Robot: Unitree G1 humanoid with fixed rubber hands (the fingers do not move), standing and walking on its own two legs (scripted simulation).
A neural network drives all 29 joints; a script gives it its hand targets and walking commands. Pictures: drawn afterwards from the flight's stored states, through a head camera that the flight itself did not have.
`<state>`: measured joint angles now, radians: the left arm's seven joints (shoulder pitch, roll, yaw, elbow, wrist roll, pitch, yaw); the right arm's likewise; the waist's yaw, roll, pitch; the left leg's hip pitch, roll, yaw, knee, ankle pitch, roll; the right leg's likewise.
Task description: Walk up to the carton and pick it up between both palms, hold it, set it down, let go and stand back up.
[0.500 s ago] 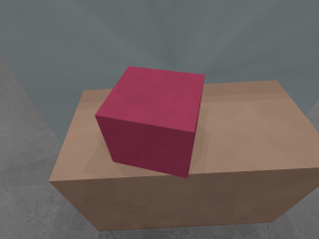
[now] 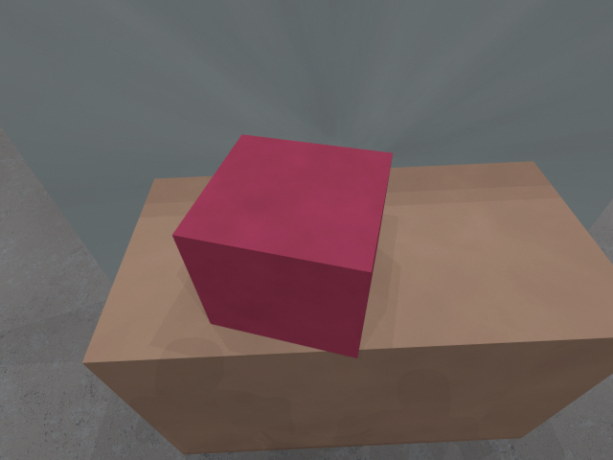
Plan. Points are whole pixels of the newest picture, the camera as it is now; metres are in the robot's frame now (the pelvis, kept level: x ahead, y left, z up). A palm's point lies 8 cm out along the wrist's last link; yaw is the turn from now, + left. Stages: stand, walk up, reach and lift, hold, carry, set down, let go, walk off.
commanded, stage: walk up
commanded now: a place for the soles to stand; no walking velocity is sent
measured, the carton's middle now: (297, 242) +0.49 +0.06 -0.01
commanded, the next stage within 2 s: none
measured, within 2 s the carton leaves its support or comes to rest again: neither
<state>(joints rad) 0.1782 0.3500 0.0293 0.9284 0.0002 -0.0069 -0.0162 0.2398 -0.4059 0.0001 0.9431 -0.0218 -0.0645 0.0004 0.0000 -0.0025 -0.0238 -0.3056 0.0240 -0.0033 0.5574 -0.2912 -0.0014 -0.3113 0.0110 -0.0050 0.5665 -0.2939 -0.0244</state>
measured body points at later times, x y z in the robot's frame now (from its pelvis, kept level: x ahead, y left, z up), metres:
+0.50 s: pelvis -0.01 -0.01 +0.00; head +0.00 -0.01 +0.45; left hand +0.08 +0.29 -0.12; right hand +0.05 -0.33 -0.11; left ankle +0.00 +0.13 -0.73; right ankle +0.00 -0.12 -0.73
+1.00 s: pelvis +0.00 -0.04 +0.00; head +0.01 -0.04 +0.45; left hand +0.07 +0.27 -0.12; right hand +0.05 -0.36 -0.12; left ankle +0.00 +0.12 -0.72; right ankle +0.01 -0.15 -0.73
